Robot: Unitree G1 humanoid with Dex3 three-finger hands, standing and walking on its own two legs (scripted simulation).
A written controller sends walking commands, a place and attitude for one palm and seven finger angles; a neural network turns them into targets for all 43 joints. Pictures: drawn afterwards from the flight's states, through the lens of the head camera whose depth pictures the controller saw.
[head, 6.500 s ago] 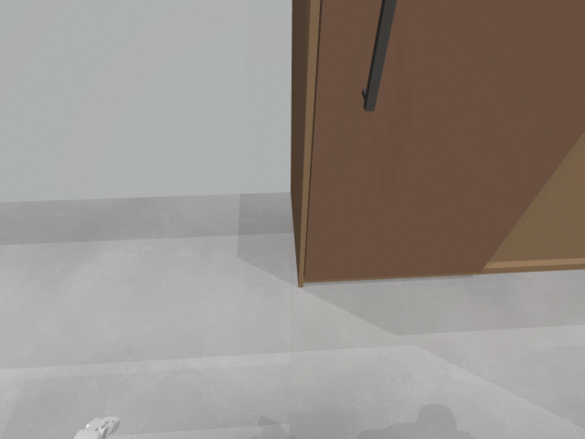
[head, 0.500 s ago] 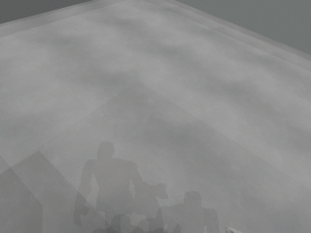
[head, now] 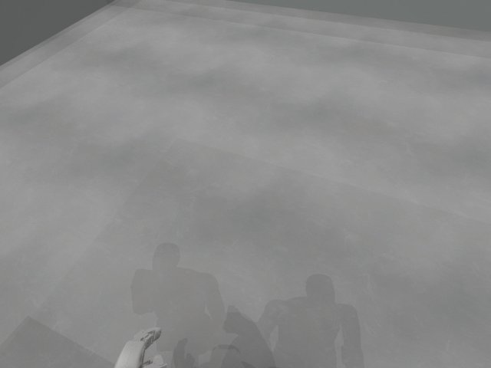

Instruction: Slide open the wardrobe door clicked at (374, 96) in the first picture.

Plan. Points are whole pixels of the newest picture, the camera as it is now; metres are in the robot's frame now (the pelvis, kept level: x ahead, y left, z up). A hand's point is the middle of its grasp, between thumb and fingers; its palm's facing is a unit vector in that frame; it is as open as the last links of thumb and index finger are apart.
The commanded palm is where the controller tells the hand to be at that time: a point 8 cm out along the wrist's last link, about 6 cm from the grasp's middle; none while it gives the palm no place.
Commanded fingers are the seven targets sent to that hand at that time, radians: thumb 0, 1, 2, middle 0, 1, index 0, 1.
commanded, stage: turn to face it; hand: left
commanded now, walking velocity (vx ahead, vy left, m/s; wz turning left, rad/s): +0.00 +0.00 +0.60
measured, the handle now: out of the picture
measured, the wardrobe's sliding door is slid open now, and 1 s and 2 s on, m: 0.00 0.00 0.00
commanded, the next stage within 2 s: none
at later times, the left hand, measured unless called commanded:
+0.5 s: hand out of the picture -0.01 +0.28 -0.17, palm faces +0.32 -0.92 -0.24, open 7.4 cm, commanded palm none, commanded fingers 0.00 0.90 0.90 -0.20 -0.30 -0.20 -0.30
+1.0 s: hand out of the picture -0.05 +0.20 -0.14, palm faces +0.56 -0.78 -0.28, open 7.4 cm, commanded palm none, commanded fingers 0.00 0.90 0.90 -0.20 -0.30 -0.20 -0.30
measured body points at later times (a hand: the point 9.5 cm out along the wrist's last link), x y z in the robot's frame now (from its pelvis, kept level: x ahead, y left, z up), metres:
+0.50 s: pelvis -0.01 +0.06 +0.01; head +0.02 +0.10 +0.45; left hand -0.03 +0.33 -0.15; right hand +0.11 -0.18 -0.12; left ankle +0.00 +0.12 -0.73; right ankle -0.01 -0.12 -0.63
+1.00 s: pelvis -0.02 -0.02 +0.01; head +0.02 -0.03 +0.46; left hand -0.07 +0.24 -0.11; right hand +0.17 -0.21 -0.15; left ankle -0.04 +0.11 -0.68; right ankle +0.03 -0.12 -0.73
